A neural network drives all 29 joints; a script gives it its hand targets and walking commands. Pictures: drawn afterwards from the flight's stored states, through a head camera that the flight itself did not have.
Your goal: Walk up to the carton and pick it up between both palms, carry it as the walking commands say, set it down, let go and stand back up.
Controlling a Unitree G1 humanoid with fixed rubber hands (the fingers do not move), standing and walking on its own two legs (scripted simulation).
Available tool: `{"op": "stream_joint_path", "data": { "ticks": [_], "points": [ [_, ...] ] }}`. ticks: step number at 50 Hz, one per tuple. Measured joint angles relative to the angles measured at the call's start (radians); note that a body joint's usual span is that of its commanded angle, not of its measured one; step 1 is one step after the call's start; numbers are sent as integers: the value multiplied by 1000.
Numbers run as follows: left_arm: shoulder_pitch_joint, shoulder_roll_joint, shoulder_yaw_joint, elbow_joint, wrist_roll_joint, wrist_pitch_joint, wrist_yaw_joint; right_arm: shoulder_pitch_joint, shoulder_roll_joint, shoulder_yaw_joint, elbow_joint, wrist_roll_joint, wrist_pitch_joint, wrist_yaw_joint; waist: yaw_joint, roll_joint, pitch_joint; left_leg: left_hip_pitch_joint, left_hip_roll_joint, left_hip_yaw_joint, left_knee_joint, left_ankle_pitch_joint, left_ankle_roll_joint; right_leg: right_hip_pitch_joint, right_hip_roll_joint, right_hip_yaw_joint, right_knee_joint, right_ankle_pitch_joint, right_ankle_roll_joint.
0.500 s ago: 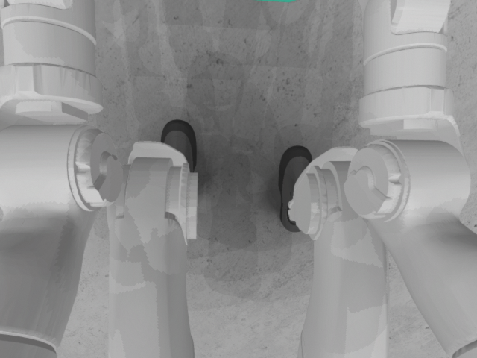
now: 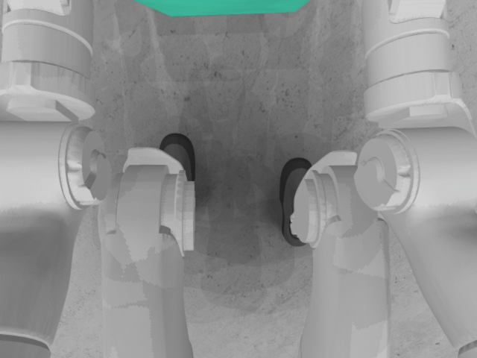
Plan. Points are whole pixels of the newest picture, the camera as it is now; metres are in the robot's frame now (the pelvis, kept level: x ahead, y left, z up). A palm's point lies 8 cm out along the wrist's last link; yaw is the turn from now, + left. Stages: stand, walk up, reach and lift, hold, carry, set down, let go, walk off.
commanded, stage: set down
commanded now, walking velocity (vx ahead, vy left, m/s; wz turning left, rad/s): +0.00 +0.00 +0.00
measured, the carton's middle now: out of the picture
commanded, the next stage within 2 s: none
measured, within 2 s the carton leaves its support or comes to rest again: rests again in 0.54 s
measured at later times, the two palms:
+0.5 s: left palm out of the picture +0.55 +0.20 -0.19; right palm out of the picture +0.57 -0.11 -0.18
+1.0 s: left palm out of the picture +0.55 +0.19 -0.19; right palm out of the picture +0.57 -0.12 -0.19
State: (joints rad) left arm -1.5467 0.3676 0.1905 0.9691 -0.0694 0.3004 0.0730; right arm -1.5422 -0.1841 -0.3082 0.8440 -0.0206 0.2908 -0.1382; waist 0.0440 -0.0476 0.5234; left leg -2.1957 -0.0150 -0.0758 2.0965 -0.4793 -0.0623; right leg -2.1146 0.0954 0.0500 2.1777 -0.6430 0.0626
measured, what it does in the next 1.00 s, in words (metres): stands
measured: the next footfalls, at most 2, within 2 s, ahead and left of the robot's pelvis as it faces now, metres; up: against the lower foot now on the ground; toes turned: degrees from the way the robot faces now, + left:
none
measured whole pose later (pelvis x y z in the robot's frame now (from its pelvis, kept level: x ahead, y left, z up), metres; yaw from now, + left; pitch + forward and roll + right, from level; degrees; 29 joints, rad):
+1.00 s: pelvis +0.02 +0.00 -0.01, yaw -1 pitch +39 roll +0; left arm -1.47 0.31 0.30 1.04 0.05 0.23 -0.04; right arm -1.45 -0.19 -0.33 0.95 -0.03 0.19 -0.09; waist 0.06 -0.06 0.35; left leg -2.29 0.02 -0.08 2.14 -0.53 -0.07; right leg -2.23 0.13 0.05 2.21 -0.66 0.06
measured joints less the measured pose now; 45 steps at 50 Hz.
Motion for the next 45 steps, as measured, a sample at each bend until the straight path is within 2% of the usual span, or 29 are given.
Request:
{"op": "stream_joint_path", "data": {
  "ticks": [8,11,23,34,45],
  "points": [
    [-24,6,10,56,18,-12,-13,-21,5,-43,48,-44,-16,34,-14,-14,-3,0,0,-2,5,3,0,0,3,-1,3,5,0],
    [-16,-2,11,57,30,-12,-14,-10,2,-45,43,-38,-13,44,-9,-13,-2,-4,5,-4,6,0,0,-6,8,-3,1,7,0],
    [-12,8,11,68,10,-28,-34,-11,-3,-18,58,-10,-31,24,-5,-18,-3,-10,15,0,24,-5,-7,-28,22,3,27,10,-3],
    [31,-10,56,86,46,-52,-71,24,1,-21,94,-24,-57,43,-2,-16,-97,-64,27,2,31,-19,-5,-86,33,6,30,6,0],
    [71,-50,97,71,99,-70,-115,82,-7,-26,105,-17,-89,43,15,-17,-170,-98,32,-4,36,-45,-3,-117,37,1,25,-15,-1]
  ]
}}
